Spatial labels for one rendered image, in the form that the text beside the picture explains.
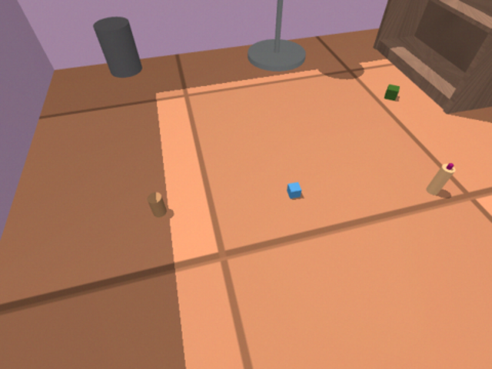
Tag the bookshelf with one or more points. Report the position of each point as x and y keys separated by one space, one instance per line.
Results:
x=444 y=47

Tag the coat stand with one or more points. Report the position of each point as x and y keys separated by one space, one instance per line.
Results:
x=276 y=54

